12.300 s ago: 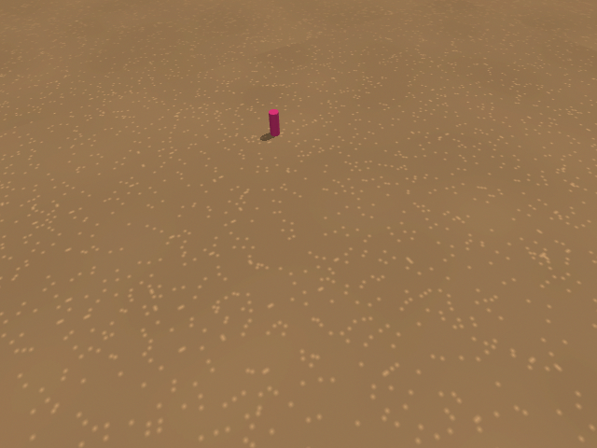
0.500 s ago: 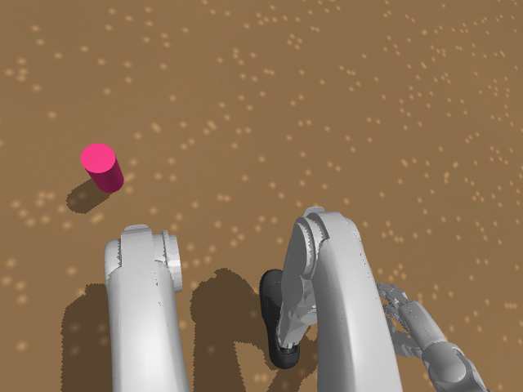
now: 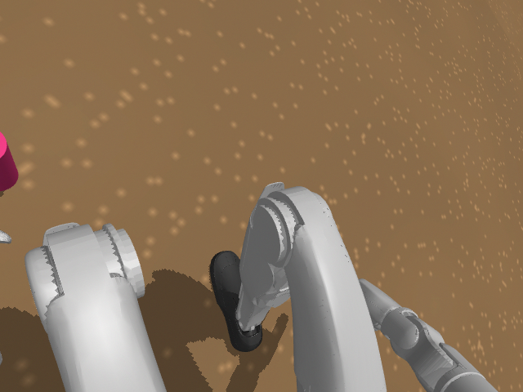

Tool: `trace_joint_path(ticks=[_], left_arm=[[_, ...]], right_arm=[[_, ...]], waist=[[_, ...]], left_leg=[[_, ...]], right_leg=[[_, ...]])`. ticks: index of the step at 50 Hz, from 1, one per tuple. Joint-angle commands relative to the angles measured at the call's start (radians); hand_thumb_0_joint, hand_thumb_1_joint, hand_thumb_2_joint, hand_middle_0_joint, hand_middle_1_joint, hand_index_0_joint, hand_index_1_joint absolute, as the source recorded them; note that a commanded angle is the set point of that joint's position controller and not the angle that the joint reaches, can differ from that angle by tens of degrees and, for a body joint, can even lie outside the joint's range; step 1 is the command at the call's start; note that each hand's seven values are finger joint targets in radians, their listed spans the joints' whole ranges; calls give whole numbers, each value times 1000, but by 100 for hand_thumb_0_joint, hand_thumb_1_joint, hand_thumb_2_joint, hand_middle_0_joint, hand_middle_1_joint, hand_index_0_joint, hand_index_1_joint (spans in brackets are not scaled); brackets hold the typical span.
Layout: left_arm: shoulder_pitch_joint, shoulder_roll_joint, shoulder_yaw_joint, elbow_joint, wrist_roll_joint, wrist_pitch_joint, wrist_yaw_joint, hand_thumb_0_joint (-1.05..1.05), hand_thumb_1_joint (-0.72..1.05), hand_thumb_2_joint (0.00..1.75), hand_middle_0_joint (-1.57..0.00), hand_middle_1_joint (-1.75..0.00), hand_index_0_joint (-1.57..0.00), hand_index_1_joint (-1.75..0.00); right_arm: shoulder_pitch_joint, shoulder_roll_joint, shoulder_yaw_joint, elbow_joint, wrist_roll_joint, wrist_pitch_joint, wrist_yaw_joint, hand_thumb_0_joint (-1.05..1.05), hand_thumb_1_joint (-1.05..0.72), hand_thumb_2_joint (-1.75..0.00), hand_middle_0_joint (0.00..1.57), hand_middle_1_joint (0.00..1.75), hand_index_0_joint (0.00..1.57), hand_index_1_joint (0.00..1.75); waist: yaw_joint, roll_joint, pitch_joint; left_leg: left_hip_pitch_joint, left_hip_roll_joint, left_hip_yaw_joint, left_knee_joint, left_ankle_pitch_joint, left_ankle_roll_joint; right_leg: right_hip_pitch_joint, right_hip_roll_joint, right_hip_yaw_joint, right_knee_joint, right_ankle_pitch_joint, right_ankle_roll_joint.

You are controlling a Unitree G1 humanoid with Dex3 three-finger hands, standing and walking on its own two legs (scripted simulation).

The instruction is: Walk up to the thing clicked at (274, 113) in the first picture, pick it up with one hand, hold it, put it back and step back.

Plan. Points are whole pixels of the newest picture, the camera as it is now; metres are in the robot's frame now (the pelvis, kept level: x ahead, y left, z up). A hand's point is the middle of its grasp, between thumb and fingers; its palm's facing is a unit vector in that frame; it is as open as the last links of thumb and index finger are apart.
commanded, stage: close in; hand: left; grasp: from the side
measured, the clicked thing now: out of the picture +0.45 +0.26 -0.22
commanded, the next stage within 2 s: rest palm in 0.38 s
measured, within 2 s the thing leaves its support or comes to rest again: leaves its support in 1.68 s
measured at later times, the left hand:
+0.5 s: hand out of the picture +0.42 +0.25 -0.18, palm faces +0.18 -0.98 +0.01, open 17.0 cm
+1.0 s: hand out of the picture +0.43 +0.25 -0.19, palm faces +0.25 -0.97 -0.01, open 9.2 cm
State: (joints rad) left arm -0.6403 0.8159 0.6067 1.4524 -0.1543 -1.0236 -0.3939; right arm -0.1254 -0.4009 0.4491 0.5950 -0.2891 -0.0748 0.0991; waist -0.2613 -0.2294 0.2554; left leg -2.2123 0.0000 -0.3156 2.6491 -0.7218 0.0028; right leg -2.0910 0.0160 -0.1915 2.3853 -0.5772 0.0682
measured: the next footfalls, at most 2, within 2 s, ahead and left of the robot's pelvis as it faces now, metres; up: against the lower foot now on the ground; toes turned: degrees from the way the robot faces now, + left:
none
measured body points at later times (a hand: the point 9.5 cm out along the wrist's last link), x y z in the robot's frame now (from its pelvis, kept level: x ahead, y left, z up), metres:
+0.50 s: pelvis -0.01 +0.01 +0.00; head +0.22 +0.20 +0.33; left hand +0.40 +0.30 -0.18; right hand +0.15 -0.24 -0.03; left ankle +0.08 +0.12 -0.25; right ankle +0.15 -0.13 -0.25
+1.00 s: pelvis -0.01 +0.01 +0.00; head +0.23 +0.19 +0.32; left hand +0.41 +0.30 -0.19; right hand +0.15 -0.24 -0.03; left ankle +0.08 +0.12 -0.25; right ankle +0.15 -0.13 -0.25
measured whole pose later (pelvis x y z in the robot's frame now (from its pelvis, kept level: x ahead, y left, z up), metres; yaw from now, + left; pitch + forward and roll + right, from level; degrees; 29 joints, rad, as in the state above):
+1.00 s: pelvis -0.01 +0.01 +0.00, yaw -3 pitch +11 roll -20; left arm -0.67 0.85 0.43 1.54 -0.03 -1.18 0.04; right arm -0.19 -0.38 0.55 0.56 -0.39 0.01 0.15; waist -0.29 -0.28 0.33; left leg -2.19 0.00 -0.39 2.68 -0.73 0.01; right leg -2.05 0.05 -0.25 2.35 -0.55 0.09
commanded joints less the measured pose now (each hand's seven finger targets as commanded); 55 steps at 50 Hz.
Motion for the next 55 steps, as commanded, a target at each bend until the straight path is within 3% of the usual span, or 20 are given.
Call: trace_joint_path(ticks=[1,5,11,16,21,24,29,32,37,42,49,52,55], left_arm=[[-187,209,-33,-126,19,-107,81,0,-53,3,-6,-7,-6,-7],[-186,158,-86,-111,23,-126,118,0,-52,2,-6,-6,-5,-6],[-207,126,-145,-79,34,-156,183,0,-50,5,-6,-8,-6,-7],[-221,145,-149,-49,63,-184,252,0,-48,9,-5,-8,-5,-8],[-209,147,-156,-48,86,-210,301,0,-40,12,-5,-8,-4,-8],[-207,144,-163,-42,94,-218,328,0,-40,12,-5,-8,-5,-8],[-196,140,-166,-43,98,-229,372,0,-25,23,-14,-14,-12,-15],[-198,145,-173,-43,104,-233,391,0,-8,35,-31,-30,-29,-31],[-221,167,-178,-33,120,-236,411,0,15,48,-45,-43,-44,-44],[-210,166,-174,-34,122,-232,426,0,33,58,-55,-53,-54,-53],[-241,164,-191,-26,127,-224,428,0,49,75,-73,-71,-72,-71],[-239,162,-192,-24,129,-220,428,0,58,81,-80,-77,-78,-78],[-245,157,-198,-18,125,-218,428,0,53,93,-93,-93,-92,-94]], right_arm=[[28,-362,-109,-22,-28,25,-7,0,-94,-91,20,30,20,30],[23,-360,-95,-30,-42,42,4,0,-94,-91,20,30,20,30],[9,-358,-70,-38,-58,56,14,0,-92,-90,20,30,20,30],[-16,-355,-57,-53,-73,70,21,0,-92,-90,20,30,20,30],[-20,-361,-47,-59,-87,84,27,0,-92,-91,20,30,20,30],[-27,-362,-41,-61,-92,89,28,0,-92,-91,20,30,20,30],[-24,-354,-33,-54,-100,91,34,0,-91,-91,20,30,20,30],[-24,-347,-25,-48,-102,90,34,0,-90,-90,20,30,20,30],[-23,-356,-25,-40,-101,96,35,0,-89,-90,20,30,20,30],[-30,-353,-18,-42,-104,101,36,0,-88,-90,20,30,20,30],[-38,-350,-20,-41,-103,106,36,0,-88,-90,20,30,20,30],[-35,-350,-19,-42,-104,106,36,0,-88,-89,20,30,20,30],[-32,-350,-17,-37,-104,108,36,0,-89,-90,20,30,20,30]], waist=[[-75,577,-555],[-103,534,-538],[-121,499,-502],[-121,486,-443],[-127,528,-457],[-137,517,-446],[-139,503,-469],[-144,488,-487],[-155,519,-444],[-151,515,-458],[-167,496,-437],[-167,492,-460],[-171,495,-462]], left_leg=[[431,52,73,-385,144,-44],[406,49,62,-369,138,-37],[391,49,34,-364,104,-34],[357,52,26,-370,41,-32],[405,58,6,-383,78,-45],[392,58,4,-375,87,-43],[394,55,10,-356,97,-38],[384,53,18,-334,127,-32],[382,59,4,-358,90,-38],[394,59,5,-345,138,-38],[368,60,7,-346,86,-31],[390,62,0,-346,112,-33],[390,61,-3,-344,121,-34]], right_leg=[[252,26,-131,-132,118,-80],[270,32,-140,-142,128,-73],[267,37,-148,-143,116,-65],[247,42,-151,-152,72,-64],[259,45,-164,-135,101,-64],[267,48,-167,-139,113,-62],[300,56,-170,-150,130,-59],[324,62,-167,-156,159,-57],[292,60,-179,-150,132,-60],[311,62,-179,-149,171,-59],[294,64,-177,-164,132,-59],[304,66,-178,-161,153,-59],[306,67,-180,-161,162,-60]])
